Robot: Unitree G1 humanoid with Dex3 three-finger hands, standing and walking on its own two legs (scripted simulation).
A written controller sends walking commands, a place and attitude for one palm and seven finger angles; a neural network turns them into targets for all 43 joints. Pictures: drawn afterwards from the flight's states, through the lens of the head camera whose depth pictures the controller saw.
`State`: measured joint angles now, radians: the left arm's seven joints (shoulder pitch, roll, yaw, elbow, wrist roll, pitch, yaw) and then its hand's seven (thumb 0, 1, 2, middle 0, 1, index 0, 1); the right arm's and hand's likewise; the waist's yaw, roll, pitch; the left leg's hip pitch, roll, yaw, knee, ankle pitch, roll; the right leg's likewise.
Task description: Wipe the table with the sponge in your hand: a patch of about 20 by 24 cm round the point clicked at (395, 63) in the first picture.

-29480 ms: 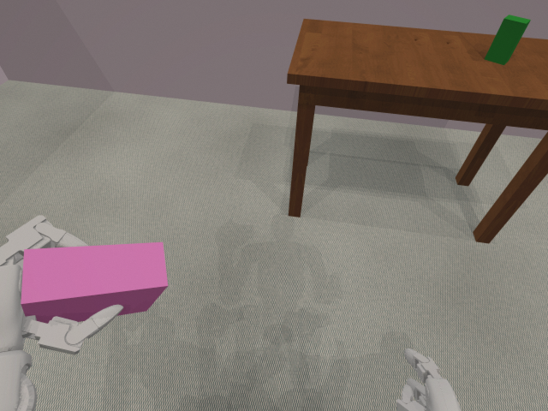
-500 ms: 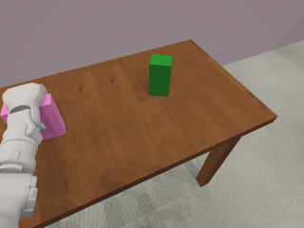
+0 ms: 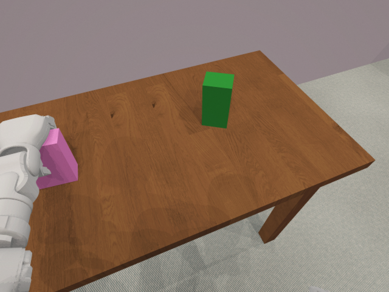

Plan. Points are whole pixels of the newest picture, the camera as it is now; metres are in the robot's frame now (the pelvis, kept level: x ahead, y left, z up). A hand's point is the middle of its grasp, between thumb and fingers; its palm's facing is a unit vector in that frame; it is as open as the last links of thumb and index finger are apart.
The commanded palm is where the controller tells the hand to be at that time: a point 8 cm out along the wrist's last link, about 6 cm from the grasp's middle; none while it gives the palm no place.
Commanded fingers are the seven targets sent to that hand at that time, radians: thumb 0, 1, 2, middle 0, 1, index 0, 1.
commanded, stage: wipe back along the first lane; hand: left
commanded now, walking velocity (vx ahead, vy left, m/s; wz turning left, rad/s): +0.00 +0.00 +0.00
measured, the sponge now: (44, 167) +0.36 +0.37 +0.02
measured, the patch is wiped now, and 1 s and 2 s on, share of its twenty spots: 1.00 1.00 1.00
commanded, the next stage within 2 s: lift the sponge slowly off the table in 1.44 s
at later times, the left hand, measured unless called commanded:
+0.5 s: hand (33, 171) +0.32 +0.35 +0.07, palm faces -0.06 -0.03 -1.00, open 9.4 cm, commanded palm +0.29 +0.34 +0.11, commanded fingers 0.00 0.10 1.30 -1.20 -1.60 -1.20 -1.60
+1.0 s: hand (31, 197) +0.27 +0.33 +0.07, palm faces -0.01 -0.04 -1.00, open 9.4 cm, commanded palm +0.23 +0.31 +0.11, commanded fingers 0.00 0.10 1.30 -1.20 -1.60 -1.20 -1.60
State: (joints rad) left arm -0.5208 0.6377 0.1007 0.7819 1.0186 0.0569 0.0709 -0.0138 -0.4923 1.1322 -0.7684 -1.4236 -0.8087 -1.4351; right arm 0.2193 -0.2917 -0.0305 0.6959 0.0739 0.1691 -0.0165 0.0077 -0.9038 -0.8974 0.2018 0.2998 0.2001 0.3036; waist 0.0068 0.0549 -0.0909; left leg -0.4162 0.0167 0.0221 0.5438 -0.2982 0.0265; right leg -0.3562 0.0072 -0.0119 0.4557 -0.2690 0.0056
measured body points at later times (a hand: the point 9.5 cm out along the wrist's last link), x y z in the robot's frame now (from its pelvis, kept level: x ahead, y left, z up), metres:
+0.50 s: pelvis -0.01 +0.00 +0.00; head +0.01 -0.01 +0.45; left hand +0.32 +0.35 +0.12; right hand +0.17 -0.25 -0.11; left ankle -0.02 +0.10 -0.74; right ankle -0.04 -0.13 -0.74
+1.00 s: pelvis +0.00 +0.00 +0.00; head +0.00 -0.03 +0.45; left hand +0.26 +0.32 +0.12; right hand +0.21 -0.23 -0.10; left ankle -0.03 +0.10 -0.74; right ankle -0.04 -0.13 -0.74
